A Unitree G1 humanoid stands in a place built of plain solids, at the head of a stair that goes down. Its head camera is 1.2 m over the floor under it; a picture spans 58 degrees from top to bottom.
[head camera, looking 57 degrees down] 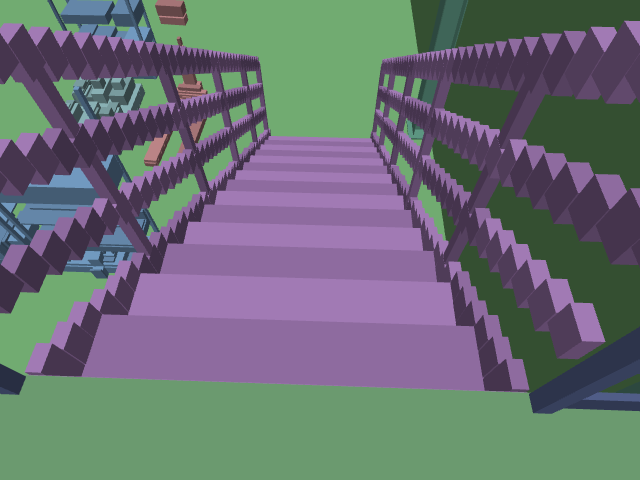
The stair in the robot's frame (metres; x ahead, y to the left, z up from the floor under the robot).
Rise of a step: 0.18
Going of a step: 0.26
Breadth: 1.36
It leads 2 degrees to the right of straight ahead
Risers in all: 15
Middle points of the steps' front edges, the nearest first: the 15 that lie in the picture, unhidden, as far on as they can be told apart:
0.32 0.12 0.00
0.58 0.11 -0.18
0.84 0.11 -0.37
1.10 0.10 -0.55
1.36 0.09 -0.73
1.62 0.08 -0.92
1.88 0.07 -1.10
2.14 0.06 -1.29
2.40 0.05 -1.47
2.66 0.04 -1.65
2.92 0.03 -1.84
3.18 0.02 -2.02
3.44 0.02 -2.21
3.70 0.01 -2.39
3.96 0.00 -2.57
